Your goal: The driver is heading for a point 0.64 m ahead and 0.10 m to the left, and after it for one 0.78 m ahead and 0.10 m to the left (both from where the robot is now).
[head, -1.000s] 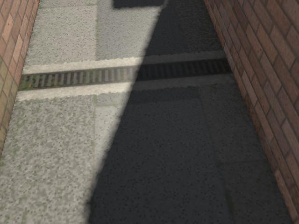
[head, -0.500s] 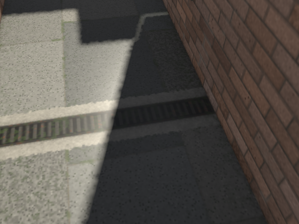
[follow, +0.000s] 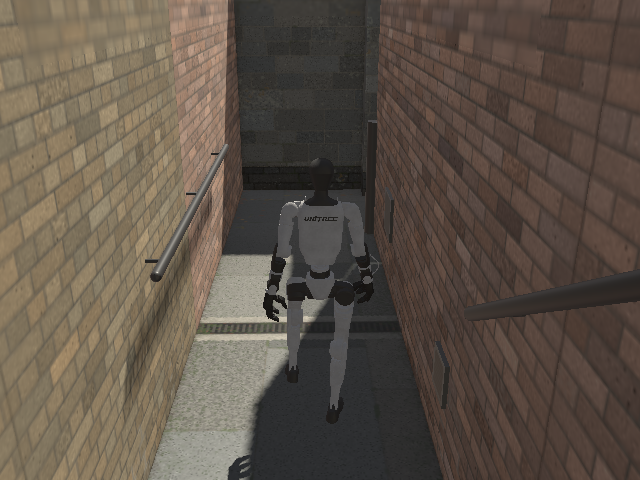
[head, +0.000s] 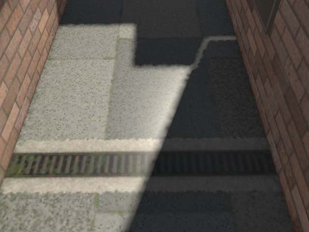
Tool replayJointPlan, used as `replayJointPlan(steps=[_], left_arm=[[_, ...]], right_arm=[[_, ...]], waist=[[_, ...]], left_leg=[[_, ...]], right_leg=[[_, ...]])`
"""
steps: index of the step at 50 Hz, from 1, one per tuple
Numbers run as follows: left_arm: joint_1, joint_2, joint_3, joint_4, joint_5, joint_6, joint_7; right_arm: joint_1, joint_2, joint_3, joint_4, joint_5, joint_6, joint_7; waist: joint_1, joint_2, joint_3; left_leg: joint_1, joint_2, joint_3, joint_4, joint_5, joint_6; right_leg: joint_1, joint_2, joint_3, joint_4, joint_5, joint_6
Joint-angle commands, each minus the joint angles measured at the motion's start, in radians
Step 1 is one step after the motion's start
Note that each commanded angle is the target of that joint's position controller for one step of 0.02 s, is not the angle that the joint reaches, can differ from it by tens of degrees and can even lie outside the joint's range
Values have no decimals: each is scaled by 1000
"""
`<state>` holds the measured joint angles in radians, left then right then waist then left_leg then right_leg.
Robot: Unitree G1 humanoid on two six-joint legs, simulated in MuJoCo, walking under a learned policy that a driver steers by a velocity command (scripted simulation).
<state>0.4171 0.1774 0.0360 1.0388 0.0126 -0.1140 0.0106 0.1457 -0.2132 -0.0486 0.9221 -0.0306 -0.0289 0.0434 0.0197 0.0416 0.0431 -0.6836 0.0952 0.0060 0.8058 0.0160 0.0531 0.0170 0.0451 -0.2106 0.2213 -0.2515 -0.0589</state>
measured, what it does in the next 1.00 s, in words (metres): walks ahead: left foot, then right foot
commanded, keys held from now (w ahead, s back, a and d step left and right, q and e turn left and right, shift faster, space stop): w+q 0.36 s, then w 0.22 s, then w+e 0.12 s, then e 0.30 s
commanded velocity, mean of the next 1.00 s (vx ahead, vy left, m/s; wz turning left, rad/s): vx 0.43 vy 0.00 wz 0.18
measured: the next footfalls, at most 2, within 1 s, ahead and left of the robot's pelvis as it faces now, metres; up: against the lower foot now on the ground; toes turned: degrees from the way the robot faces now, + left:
left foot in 0.16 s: +0.25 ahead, +0.10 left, +0.00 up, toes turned +11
right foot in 0.74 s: +0.61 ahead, +0.05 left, +0.00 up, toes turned +14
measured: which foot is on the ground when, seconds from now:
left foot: up 0.00-0.14, down 0.16-0.76, up 0.78-1.00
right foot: down 0.00-0.18, up 0.20-0.72, down 0.74-1.00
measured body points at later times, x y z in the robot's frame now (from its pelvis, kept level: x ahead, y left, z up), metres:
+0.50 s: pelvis +0.27 +0.07 +0.00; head +0.29 +0.10 +0.45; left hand +0.36 +0.34 -0.12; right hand +0.33 -0.20 -0.12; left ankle +0.21 +0.09 -0.74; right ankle +0.45 -0.08 -0.67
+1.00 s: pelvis +0.52 +0.08 +0.00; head +0.56 +0.08 +0.45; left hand +0.51 +0.36 -0.13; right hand +0.69 -0.15 -0.13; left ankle +0.55 +0.25 -0.67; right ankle +0.57 +0.04 -0.74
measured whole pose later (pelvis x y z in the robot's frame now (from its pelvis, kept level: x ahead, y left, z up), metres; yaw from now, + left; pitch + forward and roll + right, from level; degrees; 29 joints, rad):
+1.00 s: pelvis +0.52 +0.08 +0.00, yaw +8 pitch +0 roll +1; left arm 0.29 0.26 0.03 0.91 0.01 -0.04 -0.02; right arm 0.11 -0.26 -0.03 0.85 -0.04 -0.01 -0.01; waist 0.03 0.02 0.09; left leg -0.57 0.01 -0.07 1.01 -0.32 -0.04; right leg -0.25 0.12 0.06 0.38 -0.11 -0.10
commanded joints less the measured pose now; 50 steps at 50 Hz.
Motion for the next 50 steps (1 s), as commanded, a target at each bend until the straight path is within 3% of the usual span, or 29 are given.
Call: replayJointPlan(steps=[1, 3, 5, 7, 8, 9, 10, 11, 13, 14, 16, 18, 19, 22, 26, 29, 31, 33, 34, 36, 37, 38, 39, 40, 41, 43, 45, 46, 50], left_arm=[[21, 124, 19, -39, -2, -17, 9], [52, 138, 23, -26, 6, -7, 19], [41, 162, 31, -28, 10, 4, 28], [24, 191, 43, -37, 17, 23, 31], [-3, 211, 47, -55, 13, 35, 25], [-3, 183, 39, -95, 10, 34, 19], [5, 95, 25, -170, -14, 20, 0], [-93, 162, 33, -193, 0, 6, -4], [-129, 137, 19, -202, -10, -14, -2], [-142, 135, 18, -209, 11, -2, -2], [-120, 135, 16, -207, 44, 37, -12], [-137, 124, 12, -220, 49, 63, -19], [-149, 121, 13, -225, 45, 69, -20], [-264, 122, 8, -258, 35, 70, -19], [-424, 125, -1, -304, 29, 58, -25], [-491, 122, -10, -322, 18, 44, -34], [-522, 134, -12, -340, 19, 38, -35], [-459, 150, -10, -326, 20, 32, -36], [-417, 165, -5, -310, 13, 29, -30], [-173, 197, 10, -224, 9, 17, -13], [-32, 222, 17, -185, 28, 5, -1], [61, 348, 50, -173, 42, 8, 1], [4, 285, 38, -173, -1, 26, -11], [-88, 251, 33, -191, -31, 28, -16], [-150, 186, 18, -199, -21, 35, -20], [-178, 151, 2, -195, -22, 47, -12], [-165, 190, 8, -189, -13, 44, -14], [-168, 238, 24, -191, -9, 43, -21], [-130, 264, 44, -202, 1, 72, -20]], right_arm=[[-119, -5, 12, -94, 12, -4, 7], [-146, -20, 8, -115, 1, -3, 6], [-112, -39, -2, -115, -6, -4, 3], [23, -75, -23, -76, -10, -7, -3], [163, -110, -42, -27, -15, -9, -8], [303, -204, -72, -1, -29, -12, -22], [243, -290, -95, -27, -7, -2, -30], [245, -287, -91, -31, 11, 12, -36], [144, -179, -63, -18, 15, 2, -46], [115, -153, -54, -15, 26, -5, -54], [111, -138, -45, -19, 34, -20, -52], [158, -168, -54, -12, 42, -36, -43], [170, -174, -55, -14, 30, -40, -35], [241, -162, -53, 2, 34, -44, -35], [307, -173, -49, 24, 28, -51, -44], [340, -162, -39, 42, 16, -54, -51], [343, -188, -39, 51, 7, -56, -63], [298, -184, -32, 49, 0, -64, -72], [278, -205, -33, 49, -6, -64, -78], [252, -202, -26, 56, -19, -59, -78], [240, -187, -17, 47, -9, -60, -80], [365, -116, -2, 33, 41, -57, -72], [369, -183, -16, 41, 16, -61, -75], [288, -187, -17, 22, 0, -54, -76], [231, -164, -7, 7, 3, -60, -68], [176, -149, -3, -23, -11, -36, -59], [189, -119, 3, -34, -16, -3, -57], [208, -113, 3, -37, -14, 9, -55], [92, -133, -1, -92, 1, 39, -63]], waist=[[9, -122, 69], [9, -113, 74], [-17, -127, 41], [-75, -150, -49], [-141, -116, -122], [-190, -6, -239], [-100, 255, -312], [-133, 53, -299], [-54, -92, -93], [-23, -94, -54], [1, -69, -57], [8, -50, -58], [3, -46, -52], [-45, 20, -14], [-108, 19, 19], [-131, 37, 33], [-130, 33, 41], [-74, 38, 30], [-53, 38, 5], [62, 28, -93], [124, -23, -170], [94, -280, -328], [42, -251, -387], [2, -150, -258], [-5, -63, -167], [-38, -50, -73], [-61, -78, -92], [-76, -94, -110], [-50, -115, -107]], left_leg=[[93, -32, 99, -125, 59, 19], [79, -44, 112, -168, -23, 47], [132, -90, 142, -192, -134, 88], [286, -167, 169, -218, -247, 135], [477, -190, 149, -286, -240, 165], [740, -10, -97, -321, -298, 226], [988, 250, -697, -479, -297, 377], [964, 243, -697, -548, -252, 366], [716, 182, -439, -568, -59, 294], [629, 127, -373, -588, -15, 258], [557, 70, -301, -603, 78, 241], [551, 47, -274, -602, 127, 236], [559, 37, -260, -602, 143, 220], [583, 4, -233, -630, 127, 169], [662, 4, -224, -652, 155, 117], [718, 5, -203, -634, 233, 113], [779, 51, -207, -624, 298, 121], [822, 75, -167, -565, 461, 108], [819, 73, -145, -520, 609, 97], [815, 42, -92, -238, 828, 64], [674, 14, -66, -7, 634, 47], [320, -157, 27, 456, 68, -39], [207, -235, -33, 576, -533, -38], [162, -157, -95, 588, -450, -37], [134, -127, -87, 534, -405, -39], [158, -84, -77, 409, -380, -53], [225, -103, -51, 337, -374, -80], [265, -106, -42, 308, -363, -91], [233, -99, -34, 184, -297, -107]], right_leg=[[-98, -249, 31, -93, 433, -70], [8, -285, 18, -46, 531, -72], [92, -309, -10, 68, 811, -64], [121, -311, -35, 313, 1003, -57], [35, -295, -52, 532, 917, -44], [-194, -265, -55, 850, 565, -15], [-634, -12, 42, 1223, -284, 50], [-740, -48, 244, 1261, -224, 33], [-722, -148, 248, 1100, -69, 29], [-672, -176, 259, 1003, -60, 44], [-594, -174, 252, 940, -52, 76], [-617, -169, 239, 891, -23, 99], [-637, -169, 231, 851, 15, 103], [-699, -169, 211, 705, 148, 101], [-714, -144, 191, 524, 277, 81], [-671, -106, 169, 409, 304, 57], [-665, -90, 162, 361, 261, 34], [-598, -71, 169, 306, 199, -14], [-512, -37, 148, 295, 150, -32], [-277, 19, 142, 237, 157, -81], [-63, -76, 239, 229, 298, -114], [275, -371, 678, 272, 593, -302], [289, -432, 862, 177, 960, -349], [165, -386, 691, 193, 980, -318], [60, -336, 594, 165, 937, -288], [-110, -248, 489, 106, 865, -233], [-199, -215, 450, 102, 930, -226], [-242, -211, 437, 107, 959, -230], [-290, -178, 474, 96, 703, -177]])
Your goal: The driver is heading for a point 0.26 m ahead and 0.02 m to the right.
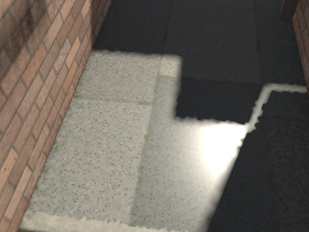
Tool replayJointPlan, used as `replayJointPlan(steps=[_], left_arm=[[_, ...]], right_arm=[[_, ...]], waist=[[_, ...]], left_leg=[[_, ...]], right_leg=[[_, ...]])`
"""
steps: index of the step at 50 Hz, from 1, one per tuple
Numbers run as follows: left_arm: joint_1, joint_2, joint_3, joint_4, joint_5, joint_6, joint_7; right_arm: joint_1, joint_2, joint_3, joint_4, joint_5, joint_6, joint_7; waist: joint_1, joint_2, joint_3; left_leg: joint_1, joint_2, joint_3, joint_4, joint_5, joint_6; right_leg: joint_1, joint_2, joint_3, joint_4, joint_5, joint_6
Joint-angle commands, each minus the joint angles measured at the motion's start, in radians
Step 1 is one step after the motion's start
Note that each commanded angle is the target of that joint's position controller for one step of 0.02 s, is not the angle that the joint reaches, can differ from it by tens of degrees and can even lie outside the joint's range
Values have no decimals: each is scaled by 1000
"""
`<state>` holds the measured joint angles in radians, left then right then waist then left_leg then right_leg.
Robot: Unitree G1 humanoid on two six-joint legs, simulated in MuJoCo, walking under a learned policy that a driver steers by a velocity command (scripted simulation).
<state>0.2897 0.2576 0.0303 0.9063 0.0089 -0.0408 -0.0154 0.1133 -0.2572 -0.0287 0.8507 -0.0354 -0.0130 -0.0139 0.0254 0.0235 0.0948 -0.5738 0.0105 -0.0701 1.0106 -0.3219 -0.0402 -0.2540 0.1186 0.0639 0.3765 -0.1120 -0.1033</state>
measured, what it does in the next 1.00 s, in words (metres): steps on the spot: left foot, then right foot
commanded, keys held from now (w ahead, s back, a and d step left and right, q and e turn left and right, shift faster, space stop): e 0.08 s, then no key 0.92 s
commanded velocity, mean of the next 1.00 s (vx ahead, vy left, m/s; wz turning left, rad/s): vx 0.04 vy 0.00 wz -0.15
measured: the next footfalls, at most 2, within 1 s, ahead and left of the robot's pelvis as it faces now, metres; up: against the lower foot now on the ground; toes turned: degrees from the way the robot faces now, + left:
left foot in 0.28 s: +0.13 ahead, +0.13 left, +0.00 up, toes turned -10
right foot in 0.60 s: +0.04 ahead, -0.07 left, +0.00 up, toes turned -4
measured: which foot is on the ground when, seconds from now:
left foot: up 0.00-0.26, down 0.28-1.00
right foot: down 0.00-0.28, up 0.30-0.58, down 0.60-1.00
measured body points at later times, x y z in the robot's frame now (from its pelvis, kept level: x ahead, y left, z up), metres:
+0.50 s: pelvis +0.07 +0.05 +0.00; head +0.09 +0.08 +0.45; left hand +0.19 +0.30 -0.14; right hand +0.13 -0.22 -0.11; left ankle +0.09 +0.14 -0.74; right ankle +0.00 -0.08 -0.71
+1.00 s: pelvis +0.05 +0.03 +0.00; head +0.05 +0.03 +0.45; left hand +0.11 +0.27 -0.15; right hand +0.03 -0.23 -0.15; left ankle +0.09 +0.14 -0.74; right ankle +0.00 -0.07 -0.74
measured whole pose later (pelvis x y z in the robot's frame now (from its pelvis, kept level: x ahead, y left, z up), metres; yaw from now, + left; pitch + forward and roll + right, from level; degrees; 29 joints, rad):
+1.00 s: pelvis +0.05 +0.03 +0.00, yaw -8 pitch -2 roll +0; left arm 0.24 0.21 -0.02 1.10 0.01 0.00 0.03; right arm 0.25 -0.23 0.00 1.08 -0.01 0.01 -0.02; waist -0.01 0.01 0.03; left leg -0.18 -0.02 -0.03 0.37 -0.15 0.00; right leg -0.09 0.04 0.06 0.37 -0.25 -0.03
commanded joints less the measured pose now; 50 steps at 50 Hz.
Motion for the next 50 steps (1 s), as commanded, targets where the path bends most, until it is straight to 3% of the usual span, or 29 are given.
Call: replayJointPlan(steps=[1, 4, 9, 11, 13, 14, 15, 16, 17, 18, 19, 21, 23, 26, 28, 30, 31, 32, 33, 34, 37, 50], left_arm=[[10, 185, 54, -71, 4, 6, 10], [37, 180, 62, -84, 2, 31, 21], [55, 166, 65, -92, 19, 48, 28], [36, 165, 64, -98, 18, 56, 31], [-10, 158, 57, -110, 1, 64, 37], [6, 118, 44, -121, -3, 60, 39], [83, 42, 22, -133, -10, 56, 38], [69, 127, 45, -112, -5, 72, 48], [54, 150, 51, -100, 3, 80, 50], [34, 134, 50, -87, 2, 85, 47], [28, 121, 47, -78, 0, 90, 43], [29, 108, 40, -54, 3, 99, 35], [9, 94, 32, -34, -4, 101, 41], [-37, 81, 21, -12, -12, 104, 50], [-25, 80, 16, 17, -16, 99, 55], [-13, 99, 13, 42, -1, 85, 58], [-25, 141, 16, 41, 13, 76, 59], [-71, 151, 16, 57, -1, 72, 51], [-90, 105, 4, 56, -3, 64, 43], [-84, 88, -4, 70, -1, 57, 42], [-52, 91, -10, 109, 1, 47, 51], [-16, 61, -30, 178, -1, 37, 53]], right_arm=[[90, -91, -22, -33, 8, 29, -8], [17, -87, -17, -65, 13, 32, -14], [2, -87, -7, -80, 30, 16, -23], [33, -90, -4, -78, 38, 9, -29], [113, -84, -2, -57, 33, -4, -33], [119, -122, -7, -58, 17, -13, -41], [49, -183, -8, -93, 8, -14, -44], [77, -171, -5, -78, 18, -6, -34], [87, -134, 4, -74, 21, -9, -25], [62, -105, 14, -71, 23, -13, -21], [35, -97, 18, -74, 19, -11, -22], [46, -109, 18, -57, 17, -13, -25], [67, -111, 21, -36, 29, -15, -26], [100, -124, 17, -3, 25, -8, -23], [93, -132, 12, 13, 26, -1, -22], [94, -128, 9, 18, 23, 1, -19], [108, -118, 8, 16, 26, -1, -14], [125, -89, 12, 27, 35, 3, -11], [107, -98, 11, 47, 30, 10, -15], [100, -97, 8, 60, 27, 16, -17], [115, -101, 5, 93, 25, 19, -13], [153, -65, 18, 213, 27, 19, -13]], waist=[[-45, -102, -154], [-13, -125, -135], [12, -145, -145], [3, -154, -145], [-46, -133, -137], [-27, -48, -147], [39, 168, -172], [-2, 167, -185], [0, 91, -158], [6, 64, -124], [20, 79, -117], [19, 139, -124], [5, 127, -142], [-25, 148, -142], [-11, 139, -137], [-5, 101, -150], [-28, 38, -160], [-65, -77, -111], [-43, -68, -87], [-39, -78, -65], [-38, -92, -49], [-34, -32, -27]], left_leg=[[110, -11, 38, -47, 59, -14], [55, -9, 15, -107, 71, -14], [126, -29, 23, -249, -20, 10], [201, -40, 27, -364, -41, 32], [368, -25, 21, -650, 127, 59], [470, 88, -87, -730, 217, 86], [562, 322, -333, -750, 575, 162], [465, 390, -380, -698, 754, 302], [446, 354, -337, -698, 756, 319], [416, 292, -253, -704, 704, 287], [412, 233, -187, -708, 654, 241], [443, 174, -116, -689, 732, 214], [473, 163, -96, -675, 744, 207], [503, 164, -124, -665, 655, 212], [494, 157, -133, -651, 601, 195], [421, 139, -133, -638, 491, 138], [366, 110, -110, -620, 389, 112], [386, 47, -50, -676, 256, 102], [425, 37, -39, -671, 218, 93], [446, 39, -39, -667, 224, 91], [459, 60, -51, -665, 259, 97], [435, 58, -49, -688, 204, 71]], right_leg=[[-14, -246, 222, -62, 475, -116], [34, -238, 294, -65, 272, -107], [109, -257, 326, 9, 415, -115], [119, -259, 349, 43, 465, -101], [70, -220, 354, 91, 347, -39], [0, -174, 314, 152, 165, 11], [-113, -51, 162, 290, -264, 63], [-91, 12, 62, 409, -520, 74], [-91, -12, 73, 504, -504, 81], [-86, -28, 82, 525, -447, 93], [-72, -38, 80, 515, -404, 108], [-53, -35, 51, 476, -361, 134], [-12, -46, 18, 377, -356, 149], [37, -65, -18, 205, -332, 142], [98, -73, -33, 37, -207, 124], [228, -133, 29, -91, 5, 103], [270, -205, 95, -55, 114, 86], [167, -220, 101, -15, 142, 52], [112, -222, 112, -40, 80, 47], [78, -218, 111, -61, 36, 53], [66, -197, 100, -84, -16, 64], [51, -194, 100, -107, -94, 46]])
